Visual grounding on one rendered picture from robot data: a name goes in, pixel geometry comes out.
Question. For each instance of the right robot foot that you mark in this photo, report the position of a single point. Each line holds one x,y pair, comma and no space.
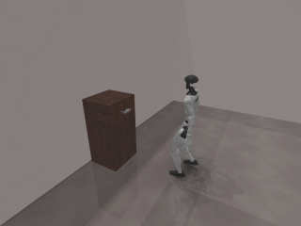
188,162

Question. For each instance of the cabinet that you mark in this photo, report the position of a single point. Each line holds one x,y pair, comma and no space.
111,144

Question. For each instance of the left robot hand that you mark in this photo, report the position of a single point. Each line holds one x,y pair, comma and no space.
187,142

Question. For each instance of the robot left forearm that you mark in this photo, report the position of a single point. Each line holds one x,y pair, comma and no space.
190,127

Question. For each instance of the drawer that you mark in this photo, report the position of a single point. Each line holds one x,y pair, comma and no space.
116,113

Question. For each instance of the handle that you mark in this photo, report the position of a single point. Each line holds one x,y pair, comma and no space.
126,111

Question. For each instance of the robot foot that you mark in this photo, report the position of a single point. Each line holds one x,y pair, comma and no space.
188,162
175,173

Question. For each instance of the left robot foot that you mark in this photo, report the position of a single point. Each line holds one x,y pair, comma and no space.
175,173

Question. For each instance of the robot left upper arm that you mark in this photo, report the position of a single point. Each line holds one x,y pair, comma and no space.
188,104

